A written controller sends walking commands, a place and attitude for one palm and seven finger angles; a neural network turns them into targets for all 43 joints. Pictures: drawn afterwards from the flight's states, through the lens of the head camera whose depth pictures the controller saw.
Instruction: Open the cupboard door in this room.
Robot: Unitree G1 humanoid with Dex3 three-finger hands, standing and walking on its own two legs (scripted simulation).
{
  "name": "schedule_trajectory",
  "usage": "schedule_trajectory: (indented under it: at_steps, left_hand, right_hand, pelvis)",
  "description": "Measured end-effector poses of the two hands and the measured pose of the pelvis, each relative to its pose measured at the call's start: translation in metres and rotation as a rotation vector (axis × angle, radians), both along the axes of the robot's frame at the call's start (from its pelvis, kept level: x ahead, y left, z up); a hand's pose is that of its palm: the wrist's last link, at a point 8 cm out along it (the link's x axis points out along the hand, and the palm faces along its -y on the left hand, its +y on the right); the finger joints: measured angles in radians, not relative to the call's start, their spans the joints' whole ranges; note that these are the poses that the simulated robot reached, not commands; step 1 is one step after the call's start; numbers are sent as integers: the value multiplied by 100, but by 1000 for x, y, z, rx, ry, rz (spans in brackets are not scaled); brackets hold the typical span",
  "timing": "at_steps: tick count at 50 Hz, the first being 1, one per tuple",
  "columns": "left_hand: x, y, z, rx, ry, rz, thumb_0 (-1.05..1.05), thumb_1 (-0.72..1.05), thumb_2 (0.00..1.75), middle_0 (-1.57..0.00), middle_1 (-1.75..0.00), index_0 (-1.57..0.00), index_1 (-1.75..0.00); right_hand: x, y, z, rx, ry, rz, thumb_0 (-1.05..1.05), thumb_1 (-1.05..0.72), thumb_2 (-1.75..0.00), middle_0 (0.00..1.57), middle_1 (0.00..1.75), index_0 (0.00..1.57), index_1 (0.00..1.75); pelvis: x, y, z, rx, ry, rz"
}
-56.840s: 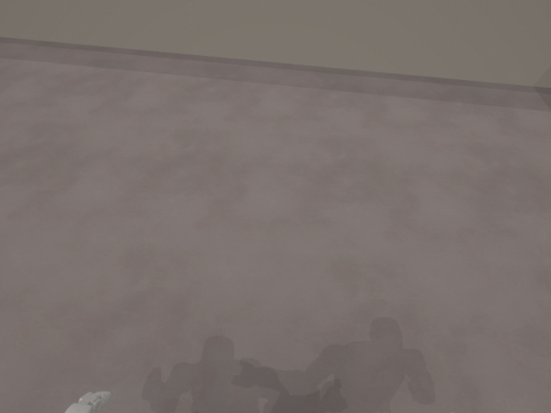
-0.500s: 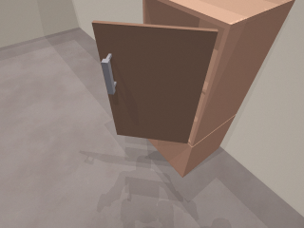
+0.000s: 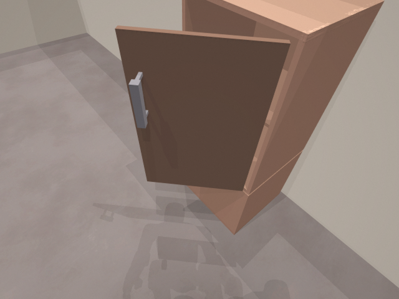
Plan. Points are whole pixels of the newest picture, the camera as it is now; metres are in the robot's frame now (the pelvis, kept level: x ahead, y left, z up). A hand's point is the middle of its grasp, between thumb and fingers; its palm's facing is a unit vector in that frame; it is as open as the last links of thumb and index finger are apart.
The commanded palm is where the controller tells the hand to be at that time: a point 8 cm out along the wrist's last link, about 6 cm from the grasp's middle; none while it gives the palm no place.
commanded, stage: come to a stop and stand still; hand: left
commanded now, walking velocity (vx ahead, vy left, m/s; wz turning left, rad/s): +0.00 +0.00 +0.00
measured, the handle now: (141, 100) +0.56 +0.20 +0.08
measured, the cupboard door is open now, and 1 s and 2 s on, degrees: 44 44 44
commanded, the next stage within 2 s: look again from close up in 0.74 s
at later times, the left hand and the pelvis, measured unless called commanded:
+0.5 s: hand out of the picture +0.03 +0.21 -0.17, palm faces +0.01 -0.97 -0.24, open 7.4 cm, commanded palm none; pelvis -0.01 +0.01 +0.00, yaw +1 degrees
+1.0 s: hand out of the picture +0.00 +0.21 -0.17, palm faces +0.01 -0.96 -0.29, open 7.4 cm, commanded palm none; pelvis -0.03 +0.00 +0.00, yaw +2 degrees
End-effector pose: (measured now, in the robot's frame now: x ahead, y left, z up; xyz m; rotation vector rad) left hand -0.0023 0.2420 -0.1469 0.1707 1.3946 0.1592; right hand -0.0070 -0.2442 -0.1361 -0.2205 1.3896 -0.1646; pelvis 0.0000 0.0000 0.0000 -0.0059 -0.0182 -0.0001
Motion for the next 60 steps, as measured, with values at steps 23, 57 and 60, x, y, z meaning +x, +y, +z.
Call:
schedule_trajectory:
  at_steps: [23,57,60]
  left_hand:
    - [26,16,6,20,-94,-23,1,90,90,-20,-30,-20,-30]
    - [-10,-11,14,47,-103,-13,1,90,90,-20,-30,-20,-30]
    - [-10,-20,13,33,-111,-13,1,90,90,-20,-30,-20,-30]
  right_hand:
    - [-1,18,0,5,-36,-33,0,-91,-90,20,30,20,29]
    - [24,6,-13,84,-148,65,0,-92,-90,20,30,20,29]
    - [15,2,-12,80,-136,55,0,-93,-90,20,30,20,30]
  pelvis:
    - [-12,15,3,6,-17,8]
    - [-33,-12,-2,19,-12,34]
    - [-35,-15,-2,20,-13,33]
